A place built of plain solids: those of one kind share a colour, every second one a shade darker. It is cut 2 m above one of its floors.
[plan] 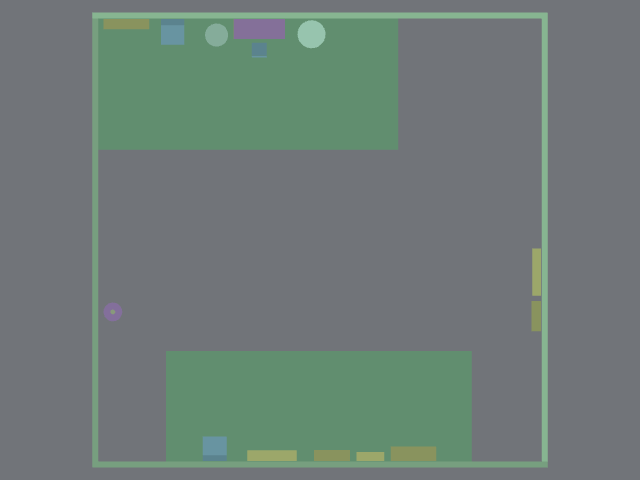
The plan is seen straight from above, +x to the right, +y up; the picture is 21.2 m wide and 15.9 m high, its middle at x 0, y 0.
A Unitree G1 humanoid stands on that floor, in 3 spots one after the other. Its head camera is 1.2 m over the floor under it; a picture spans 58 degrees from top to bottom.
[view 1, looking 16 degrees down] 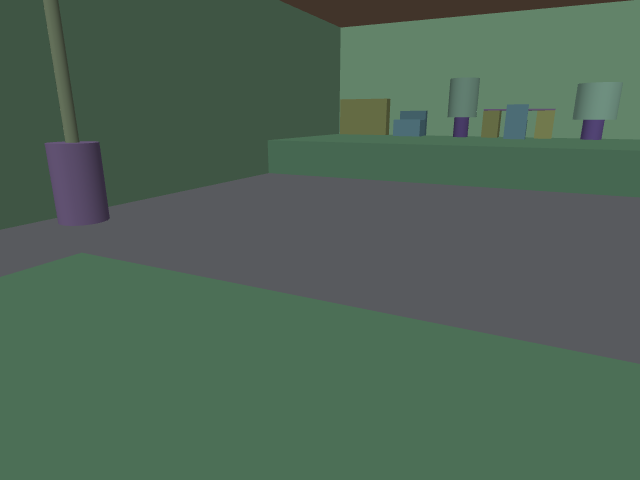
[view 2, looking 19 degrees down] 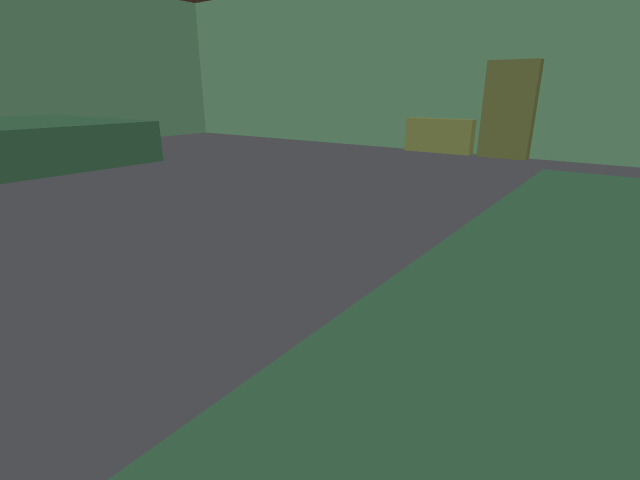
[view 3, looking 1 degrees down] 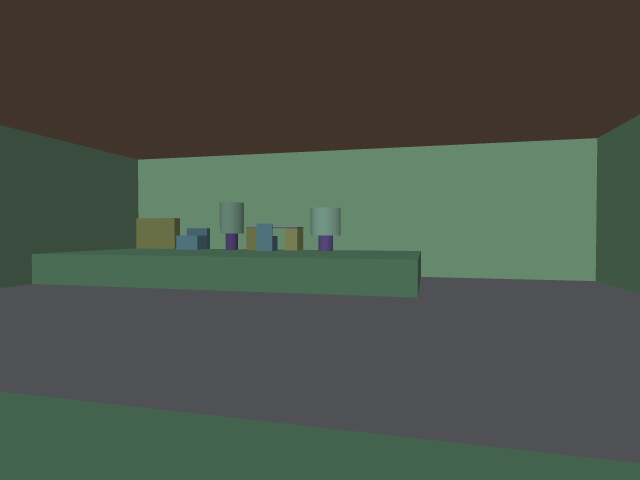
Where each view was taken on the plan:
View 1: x -1.50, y -6.11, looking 116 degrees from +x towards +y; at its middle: ground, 4.94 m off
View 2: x -2.76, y -4.88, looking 36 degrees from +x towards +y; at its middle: ground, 4.18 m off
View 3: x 2.79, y -6.25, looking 104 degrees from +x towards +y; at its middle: pot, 13.28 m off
